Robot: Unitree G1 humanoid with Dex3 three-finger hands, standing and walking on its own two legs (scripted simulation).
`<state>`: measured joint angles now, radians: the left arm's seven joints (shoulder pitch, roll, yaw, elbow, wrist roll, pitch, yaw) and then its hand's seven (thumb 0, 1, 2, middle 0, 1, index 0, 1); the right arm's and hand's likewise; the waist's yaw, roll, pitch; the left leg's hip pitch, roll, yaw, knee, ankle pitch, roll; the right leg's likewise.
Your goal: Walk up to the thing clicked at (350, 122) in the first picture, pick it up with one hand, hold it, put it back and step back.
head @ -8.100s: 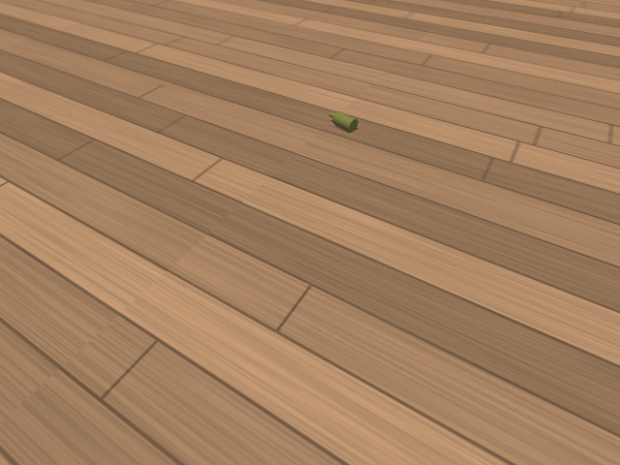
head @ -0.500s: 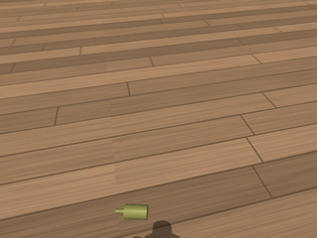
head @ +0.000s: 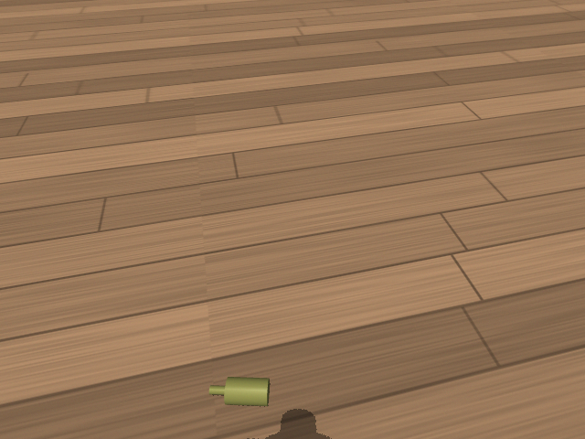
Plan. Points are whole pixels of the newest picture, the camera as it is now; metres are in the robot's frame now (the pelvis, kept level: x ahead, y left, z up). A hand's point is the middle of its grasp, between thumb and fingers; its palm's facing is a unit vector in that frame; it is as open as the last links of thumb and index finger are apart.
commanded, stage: stand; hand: left
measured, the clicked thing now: (239, 390) +0.46 +0.21 -0.74
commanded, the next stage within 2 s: none
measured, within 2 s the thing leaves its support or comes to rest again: neither
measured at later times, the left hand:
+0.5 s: hand out of the picture +0.08 +0.25 -0.16, palm faces -0.03 -0.94 -0.34, open 7.4 cm
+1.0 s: hand out of the picture +0.08 +0.25 -0.16, palm faces -0.04 -0.94 -0.34, open 7.4 cm
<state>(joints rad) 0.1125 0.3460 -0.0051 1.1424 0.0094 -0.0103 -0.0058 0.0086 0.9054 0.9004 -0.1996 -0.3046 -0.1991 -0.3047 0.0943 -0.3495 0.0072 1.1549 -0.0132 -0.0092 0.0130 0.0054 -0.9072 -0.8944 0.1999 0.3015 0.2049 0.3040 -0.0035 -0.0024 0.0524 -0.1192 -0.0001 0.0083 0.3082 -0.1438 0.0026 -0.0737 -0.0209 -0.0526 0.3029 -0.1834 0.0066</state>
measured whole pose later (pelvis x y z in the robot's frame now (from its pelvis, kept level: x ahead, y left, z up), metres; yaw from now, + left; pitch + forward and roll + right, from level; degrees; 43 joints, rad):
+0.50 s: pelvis +0.01 +0.00 +0.00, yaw +0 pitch -2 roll +0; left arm 0.11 0.35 -0.01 1.13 0.01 -0.01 -0.01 0.01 0.91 0.90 -0.20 -0.30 -0.20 -0.30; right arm 0.10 -0.35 0.01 1.14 -0.01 -0.01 0.01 0.01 -0.91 -0.89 0.20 0.30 0.21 0.30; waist 0.00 0.00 0.05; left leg -0.11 0.00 0.01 0.30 -0.15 0.00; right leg -0.07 -0.02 -0.05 0.30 -0.19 0.00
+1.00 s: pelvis +0.01 +0.00 +0.00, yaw +0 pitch -2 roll +0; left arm 0.12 0.35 -0.01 1.13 0.01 -0.01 0.00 0.01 0.91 0.90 -0.20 -0.30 -0.20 -0.30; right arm 0.10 -0.35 0.02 1.14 -0.01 -0.01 0.01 0.01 -0.91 -0.89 0.20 0.30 0.21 0.30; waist 0.00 0.00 0.05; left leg -0.10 0.01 0.01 0.30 -0.16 0.00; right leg -0.06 -0.02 -0.05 0.30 -0.20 0.00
